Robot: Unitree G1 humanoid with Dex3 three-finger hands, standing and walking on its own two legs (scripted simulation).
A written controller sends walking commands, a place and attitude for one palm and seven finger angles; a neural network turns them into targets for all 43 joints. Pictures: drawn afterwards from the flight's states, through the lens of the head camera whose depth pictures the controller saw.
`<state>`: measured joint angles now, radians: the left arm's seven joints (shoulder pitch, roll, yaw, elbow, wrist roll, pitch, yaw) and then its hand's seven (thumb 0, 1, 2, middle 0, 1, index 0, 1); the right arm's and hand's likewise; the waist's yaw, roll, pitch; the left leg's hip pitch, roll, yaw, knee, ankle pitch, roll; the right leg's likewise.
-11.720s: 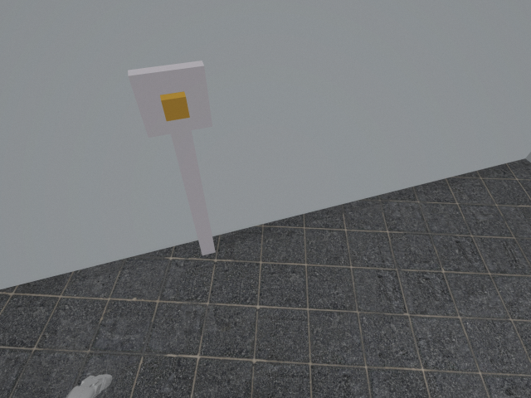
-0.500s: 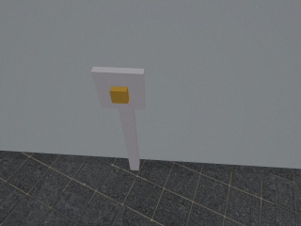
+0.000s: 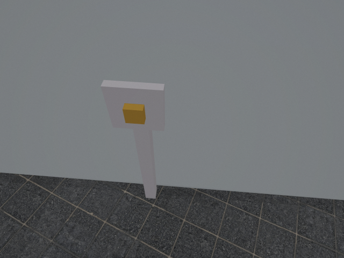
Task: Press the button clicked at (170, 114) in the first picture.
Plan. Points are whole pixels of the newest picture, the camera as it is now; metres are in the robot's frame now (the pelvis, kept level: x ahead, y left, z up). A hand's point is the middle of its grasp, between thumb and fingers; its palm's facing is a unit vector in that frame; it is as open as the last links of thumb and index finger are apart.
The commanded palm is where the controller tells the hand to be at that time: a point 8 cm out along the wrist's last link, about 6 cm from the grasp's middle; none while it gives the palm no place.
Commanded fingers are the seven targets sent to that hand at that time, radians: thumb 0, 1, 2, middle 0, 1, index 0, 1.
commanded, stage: look again from close up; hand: left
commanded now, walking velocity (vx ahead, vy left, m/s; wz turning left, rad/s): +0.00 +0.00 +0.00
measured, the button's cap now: (134, 113) +0.52 +0.15 +0.01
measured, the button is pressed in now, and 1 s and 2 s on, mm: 0 0 0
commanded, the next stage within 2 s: raise the hand and make a fist in 0.12 s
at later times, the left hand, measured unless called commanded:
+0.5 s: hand (114, 218) +0.20 +0.14 +0.00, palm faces +0.09 -1.00 -0.03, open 6.4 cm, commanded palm +0.10 +0.21 -0.06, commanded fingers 0.00 0.90 0.90 -0.61 -0.75 -0.61 -0.75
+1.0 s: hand (112, 248) +0.15 +0.14 -0.04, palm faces -0.10 -0.99 +0.00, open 3.3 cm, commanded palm +0.11 +0.22 -0.03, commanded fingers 0.00 0.90 0.90 -1.30 -1.50 -1.30 -1.50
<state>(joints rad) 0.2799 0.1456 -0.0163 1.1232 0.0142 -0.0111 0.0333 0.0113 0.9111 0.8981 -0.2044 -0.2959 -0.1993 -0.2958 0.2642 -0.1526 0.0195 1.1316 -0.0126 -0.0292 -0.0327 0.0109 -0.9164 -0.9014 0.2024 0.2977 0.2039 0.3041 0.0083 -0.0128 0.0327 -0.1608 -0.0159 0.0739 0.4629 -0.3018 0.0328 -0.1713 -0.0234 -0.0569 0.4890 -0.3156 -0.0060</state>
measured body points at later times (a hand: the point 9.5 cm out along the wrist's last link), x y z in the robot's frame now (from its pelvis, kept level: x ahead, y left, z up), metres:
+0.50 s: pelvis -0.02 -0.02 -0.03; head +0.00 -0.03 +0.42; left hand +0.19 +0.20 +0.01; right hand +0.14 -0.28 -0.12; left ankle -0.03 +0.10 -0.74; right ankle -0.03 -0.11 -0.74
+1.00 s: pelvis -0.08 -0.03 -0.08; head -0.02 -0.03 +0.36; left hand +0.15 +0.20 -0.04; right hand +0.09 -0.24 -0.17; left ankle -0.03 +0.10 -0.74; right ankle -0.04 -0.11 -0.74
